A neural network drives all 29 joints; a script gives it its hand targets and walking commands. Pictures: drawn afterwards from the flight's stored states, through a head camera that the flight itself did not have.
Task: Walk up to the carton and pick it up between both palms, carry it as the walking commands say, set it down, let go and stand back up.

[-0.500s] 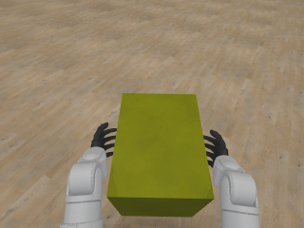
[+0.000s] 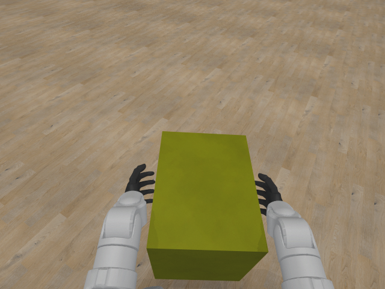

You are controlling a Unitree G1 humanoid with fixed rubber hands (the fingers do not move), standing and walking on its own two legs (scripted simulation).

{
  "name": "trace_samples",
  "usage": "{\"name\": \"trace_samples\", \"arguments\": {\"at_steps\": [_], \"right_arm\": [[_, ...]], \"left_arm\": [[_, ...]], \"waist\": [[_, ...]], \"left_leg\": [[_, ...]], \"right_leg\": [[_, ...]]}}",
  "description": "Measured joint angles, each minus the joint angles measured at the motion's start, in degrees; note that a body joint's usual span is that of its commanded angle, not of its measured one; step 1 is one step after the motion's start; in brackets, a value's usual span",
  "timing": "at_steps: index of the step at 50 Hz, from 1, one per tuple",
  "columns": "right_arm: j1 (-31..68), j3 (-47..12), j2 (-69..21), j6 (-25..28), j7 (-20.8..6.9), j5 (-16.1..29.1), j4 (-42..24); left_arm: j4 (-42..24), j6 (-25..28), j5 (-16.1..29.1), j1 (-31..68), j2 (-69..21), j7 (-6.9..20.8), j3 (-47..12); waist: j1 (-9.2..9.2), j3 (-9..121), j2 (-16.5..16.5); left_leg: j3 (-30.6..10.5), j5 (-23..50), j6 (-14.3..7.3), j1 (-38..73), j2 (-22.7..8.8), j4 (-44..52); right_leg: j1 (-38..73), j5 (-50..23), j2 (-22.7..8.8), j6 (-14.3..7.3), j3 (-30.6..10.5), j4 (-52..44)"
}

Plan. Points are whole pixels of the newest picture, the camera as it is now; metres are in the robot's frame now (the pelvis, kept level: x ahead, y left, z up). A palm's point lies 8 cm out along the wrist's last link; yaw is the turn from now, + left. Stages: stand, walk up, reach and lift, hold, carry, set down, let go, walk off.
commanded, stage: set down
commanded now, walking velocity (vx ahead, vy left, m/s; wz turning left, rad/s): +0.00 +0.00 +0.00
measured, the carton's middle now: (200, 206) +0.32 +0.00 -0.05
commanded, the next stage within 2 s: none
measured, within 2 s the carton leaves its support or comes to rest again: neither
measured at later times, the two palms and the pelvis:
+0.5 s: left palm (148, 176) +0.36 +0.13 +0.01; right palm (267, 188) +0.36 -0.17 -0.02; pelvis +0.03 -0.01 +0.00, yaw +1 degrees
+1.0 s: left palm (151, 203) +0.36 +0.14 -0.11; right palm (255, 207) +0.36 -0.16 -0.12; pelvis +0.03 -0.02 -0.03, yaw +1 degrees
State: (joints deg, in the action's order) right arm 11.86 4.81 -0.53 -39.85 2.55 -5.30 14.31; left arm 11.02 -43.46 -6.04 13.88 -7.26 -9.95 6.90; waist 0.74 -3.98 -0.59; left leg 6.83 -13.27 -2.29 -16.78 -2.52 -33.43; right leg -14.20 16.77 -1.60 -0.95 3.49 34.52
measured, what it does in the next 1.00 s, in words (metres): stands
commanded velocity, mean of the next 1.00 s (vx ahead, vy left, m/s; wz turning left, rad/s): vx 0.00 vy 0.00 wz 0.00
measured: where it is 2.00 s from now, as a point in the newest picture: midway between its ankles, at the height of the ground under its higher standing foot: outside the picture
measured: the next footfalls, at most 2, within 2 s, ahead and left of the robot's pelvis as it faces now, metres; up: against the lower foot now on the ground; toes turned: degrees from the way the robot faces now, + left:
none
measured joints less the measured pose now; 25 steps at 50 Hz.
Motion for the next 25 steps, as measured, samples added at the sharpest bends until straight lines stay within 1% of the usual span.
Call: {"name": "trace_samples", "arguments": {"at_steps": [4, 5, 8, 10, 12, 14, 18, 21, 23, 25], "right_arm": [[1.67, 1.23, 0.16, 3.3, -0.39, -0.38, 5.45], [2.55, 1.65, 0.16, 4.33, -0.55, -0.62, 7.77], [7.04, 3.97, 0.07, 7.56, -1.32, -2.03, 16.55], [9.8, 5.84, 0.04, 9.52, -2.03, -3.51, 20.08], [11.35, 7.86, -0.23, 11.44, -2.46, -5.02, 21.02], [12.58, 10.4, -1.13, 13.05, -2.7, -6.37, 21.66], [15.48, 15.79, -2.93, 14.46, -3.26, -9.21, 24.51], [16.02, 16.75, -3.23, 14.77, -3.75, -10.86, 24.8], [16.03, 17.15, -3.23, 15.3, -3.94, -11.22, 24.8], [16.04, 17.41, -3.24, 16.02, -4.05, -11.24, 24.79]], "left_arm": [[5.46, 3.37, -0.57, 1.62, 0.01, -0.17, 0.45], [7.43, 4.3, -0.83, 2.32, 0.02, -0.17, 0.93], [14.46, 6.94, -1.85, 6.0, 0.03, -0.16, 3.43], [17.35, 8.53, -2.2, 8.85, 0.02, -0.19, 4.79], [19.4, 10.65, -2.38, 11.56, 0.0, -0.12, 5.62], [21.06, 12.81, -3.18, 13.49, -0.25, 0.66, 7.3], [24.83, 15.68, -6.59, 16.65, -1.36, 2.96, 12.97], [25.25, 16.7, -8.66, 17.16, -2.11, 4.01, 14.88], [25.33, 17.58, -9.48, 17.17, -2.4, 4.56, 15.22], [25.33, 18.45, -9.8, 17.18, -2.46, 4.88, 15.23]], "waist": [[0.0, -0.64, 0.0], [0.01, -0.64, 0.0], [0.01, -0.96, -0.01], [0.0, -1.85, 0.0], [-0.01, -2.63, 0.0], [-0.01, -2.79, 0.0], [0.0, -2.76, 0.0], [0.0, -2.8, -0.04], [0.0, -2.82, -0.08], [0.0, -2.83, -0.08]], "left_leg": [[-0.12, 3.24, -0.12, 0.04, 0.03, 0.0], [-0.19, 3.07, -0.12, 0.03, 0.09, -0.05], [-0.44, -0.53, -0.12, 0.01, 0.48, -0.34], [-0.76, -1.04, -0.12, -0.04, 0.75, -0.36], [-1.32, 1.46, -0.09, -0.29, 0.94, -0.37], [-1.62, 3.2, -0.02, -0.48, 1.01, -0.58], [-1.79, -0.05, 0.02, -0.5, 1.35, -1.16], [-2.22, 0.85, 0.24, -1.01, 1.4, -1.17], [-2.68, 2.09, 0.53, -1.95, 1.41, -1.26], [-2.74, 1.49, 0.91, -3.23, 1.41, -1.26]], "right_leg": [[0.02, -2.88, 0.02, 0.0, -0.01, 0.16], [0.01, -2.63, 0.02, 0.0, -0.04, 0.26], [-0.01, 0.04, 0.02, -0.4, -0.27, 0.43], [-0.01, -0.06, 0.05, -0.53, -0.37, 0.45], [-0.05, -2.46, 0.24, -0.53, -0.36, 0.53], [-0.31, -2.8, 0.31, -0.53, -0.36, 1.26], [-0.38, -1.05, 0.31, -0.53, -0.73, 1.67], [-0.99, -0.72, 0.53, -0.53, -0.74, 2.08], [-2.0, -0.13, 0.79, -0.53, -0.75, 2.53], [-3.31, 0.16, 0.8, -0.53, -0.75, 2.54]]}}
